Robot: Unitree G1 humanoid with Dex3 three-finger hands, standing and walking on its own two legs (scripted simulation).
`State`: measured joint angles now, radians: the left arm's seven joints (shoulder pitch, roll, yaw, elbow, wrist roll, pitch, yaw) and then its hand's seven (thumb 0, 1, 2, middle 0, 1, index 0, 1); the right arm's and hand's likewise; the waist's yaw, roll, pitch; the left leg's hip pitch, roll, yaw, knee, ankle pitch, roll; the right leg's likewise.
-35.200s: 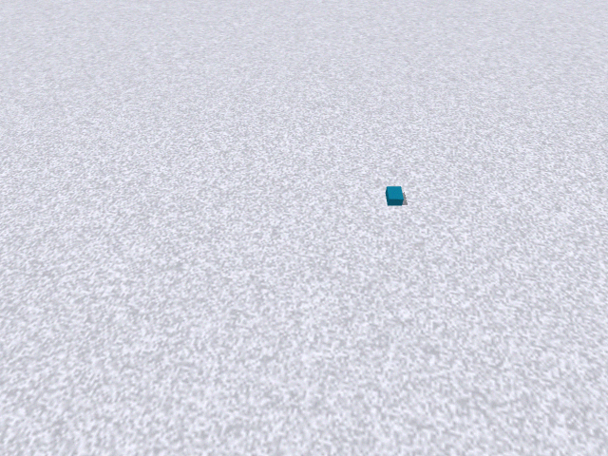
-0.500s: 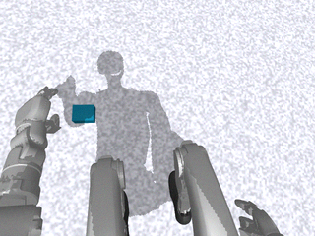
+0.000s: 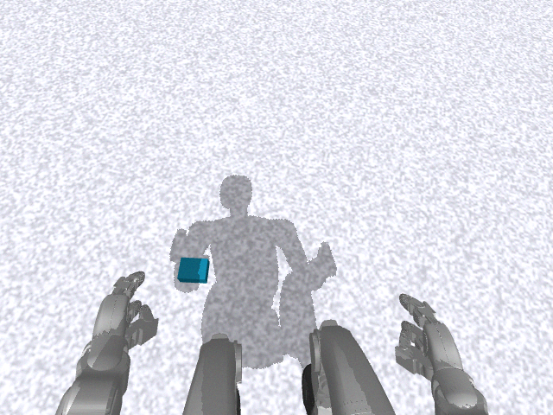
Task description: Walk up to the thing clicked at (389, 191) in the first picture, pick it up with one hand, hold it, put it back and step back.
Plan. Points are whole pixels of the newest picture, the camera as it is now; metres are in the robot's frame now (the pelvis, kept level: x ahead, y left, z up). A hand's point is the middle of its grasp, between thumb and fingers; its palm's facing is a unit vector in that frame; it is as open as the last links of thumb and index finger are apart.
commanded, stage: home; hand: left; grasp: from above
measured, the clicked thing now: (194, 270) +0.51 +0.22 -0.58
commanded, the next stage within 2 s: none
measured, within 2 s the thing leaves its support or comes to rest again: neither
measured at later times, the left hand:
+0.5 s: hand (105, 347) +0.22 +0.19 +0.06, palm faces +0.07 -0.97 -0.22, open 7.4 cm
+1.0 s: hand (109, 348) +0.22 +0.19 +0.06, palm faces +0.06 -0.98 -0.21, open 7.4 cm
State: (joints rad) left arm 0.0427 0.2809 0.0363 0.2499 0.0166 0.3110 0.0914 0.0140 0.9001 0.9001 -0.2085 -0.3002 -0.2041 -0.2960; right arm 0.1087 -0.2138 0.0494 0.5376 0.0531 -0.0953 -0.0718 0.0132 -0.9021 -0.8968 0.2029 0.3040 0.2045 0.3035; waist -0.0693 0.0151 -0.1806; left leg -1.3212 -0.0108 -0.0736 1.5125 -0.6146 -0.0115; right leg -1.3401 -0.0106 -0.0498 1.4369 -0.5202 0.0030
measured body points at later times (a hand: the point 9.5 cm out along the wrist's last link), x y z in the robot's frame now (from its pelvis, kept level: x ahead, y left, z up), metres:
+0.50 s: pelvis +0.06 +0.01 +0.11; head +0.08 +0.01 +0.56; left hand +0.21 +0.24 +0.08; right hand +0.22 -0.24 +0.05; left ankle +0.05 +0.12 -0.57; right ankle +0.08 -0.13 -0.57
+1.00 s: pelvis +0.06 +0.00 +0.11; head +0.08 +0.01 +0.56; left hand +0.21 +0.24 +0.08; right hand +0.23 -0.24 +0.05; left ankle +0.05 +0.12 -0.57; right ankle +0.08 -0.13 -0.57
